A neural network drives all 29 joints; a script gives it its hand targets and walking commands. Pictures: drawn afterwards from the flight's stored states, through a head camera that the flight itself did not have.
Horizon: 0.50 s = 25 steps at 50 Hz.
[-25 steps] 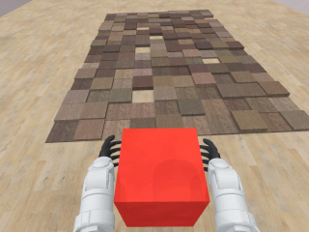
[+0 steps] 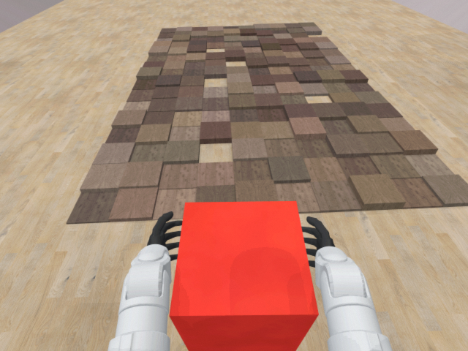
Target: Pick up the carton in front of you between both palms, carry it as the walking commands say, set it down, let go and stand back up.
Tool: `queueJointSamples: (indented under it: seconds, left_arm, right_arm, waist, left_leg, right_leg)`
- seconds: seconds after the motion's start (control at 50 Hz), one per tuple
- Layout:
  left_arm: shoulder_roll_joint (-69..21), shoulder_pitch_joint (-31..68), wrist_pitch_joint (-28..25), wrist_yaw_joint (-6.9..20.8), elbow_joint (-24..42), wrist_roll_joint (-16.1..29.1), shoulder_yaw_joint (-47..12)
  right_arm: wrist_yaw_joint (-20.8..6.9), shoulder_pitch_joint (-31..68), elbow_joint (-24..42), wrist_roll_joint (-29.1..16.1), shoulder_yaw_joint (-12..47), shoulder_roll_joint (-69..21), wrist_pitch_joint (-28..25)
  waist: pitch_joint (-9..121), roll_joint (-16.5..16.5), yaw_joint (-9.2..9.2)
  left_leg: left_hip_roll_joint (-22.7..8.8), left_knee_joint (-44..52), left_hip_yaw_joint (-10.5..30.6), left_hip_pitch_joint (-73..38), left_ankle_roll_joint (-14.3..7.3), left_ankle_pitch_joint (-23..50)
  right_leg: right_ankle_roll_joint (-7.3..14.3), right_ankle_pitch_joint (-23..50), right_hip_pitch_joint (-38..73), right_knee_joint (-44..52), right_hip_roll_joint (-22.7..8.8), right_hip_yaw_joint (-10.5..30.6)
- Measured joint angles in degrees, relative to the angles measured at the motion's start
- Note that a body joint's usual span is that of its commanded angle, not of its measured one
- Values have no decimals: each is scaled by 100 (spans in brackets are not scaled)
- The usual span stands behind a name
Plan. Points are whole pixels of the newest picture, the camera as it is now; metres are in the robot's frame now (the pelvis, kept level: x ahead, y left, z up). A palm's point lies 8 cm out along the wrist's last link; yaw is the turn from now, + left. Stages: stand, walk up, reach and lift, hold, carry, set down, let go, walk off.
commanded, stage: reach and lift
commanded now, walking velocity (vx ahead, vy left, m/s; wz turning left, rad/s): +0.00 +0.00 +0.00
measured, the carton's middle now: (241, 281) +0.28 +0.00 -0.05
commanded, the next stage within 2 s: hold in 0.06 s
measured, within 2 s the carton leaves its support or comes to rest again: neither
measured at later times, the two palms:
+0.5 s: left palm (154, 254) +0.28 +0.15 +0.05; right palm (328, 257) +0.27 -0.15 +0.04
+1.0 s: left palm (143, 209) +0.35 +0.18 +0.09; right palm (307, 208) +0.35 -0.12 +0.09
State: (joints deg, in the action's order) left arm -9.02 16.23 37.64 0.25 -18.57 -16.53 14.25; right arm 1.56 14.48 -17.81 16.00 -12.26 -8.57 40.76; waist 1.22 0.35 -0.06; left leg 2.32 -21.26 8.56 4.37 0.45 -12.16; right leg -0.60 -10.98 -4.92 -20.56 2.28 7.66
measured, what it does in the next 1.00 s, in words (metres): lifts its right foot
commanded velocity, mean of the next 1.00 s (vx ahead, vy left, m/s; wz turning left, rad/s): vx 0.22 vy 0.00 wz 0.00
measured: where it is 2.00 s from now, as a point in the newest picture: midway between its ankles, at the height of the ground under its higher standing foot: (226, 286)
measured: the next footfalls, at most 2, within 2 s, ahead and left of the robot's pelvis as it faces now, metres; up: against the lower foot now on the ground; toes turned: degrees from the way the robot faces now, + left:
right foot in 1.10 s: +0.19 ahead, -0.10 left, +0.00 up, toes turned -8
left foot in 1.42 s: +0.43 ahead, +0.14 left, +0.00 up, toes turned +12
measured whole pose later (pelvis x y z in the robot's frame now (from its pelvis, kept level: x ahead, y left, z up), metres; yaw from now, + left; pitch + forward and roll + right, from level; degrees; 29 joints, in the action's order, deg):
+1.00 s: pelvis +0.06 +0.02 +0.00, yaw +0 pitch +5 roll -3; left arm -6.0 14.4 61.1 -3.9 6.7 -6.9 9.0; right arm 6.0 14.0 5.9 7.7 -5.8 -6.7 63.5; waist 9.0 2.0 0.3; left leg -1.6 -21.7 -0.3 9.7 -1.7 -16.5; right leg -0.4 -21.6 -23.9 -36.3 -0.5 -6.3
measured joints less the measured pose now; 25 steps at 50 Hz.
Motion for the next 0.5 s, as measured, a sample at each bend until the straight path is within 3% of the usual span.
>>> queueJointSamples:
  seconds: [0.24,0.5]
  left_arm:
    - [38,-154,337,-55,523,166,-219]
    - [-62,234,421,28,191,-90,112]
  right_arm:
    - [37,-165,498,-141,197,36,291]
    - [-86,236,158,112,-140,-56,375]
  waist:
    - [46,7,-33]
    - [-156,1,-45]
  left_leg:
    - [-4,145,-37,-196,-10,73]
    - [-16,-29,-39,-121,19,89]
  right_leg:
    - [-11,71,186,135,-19,21]
    - [4,94,121,-29,7,-22]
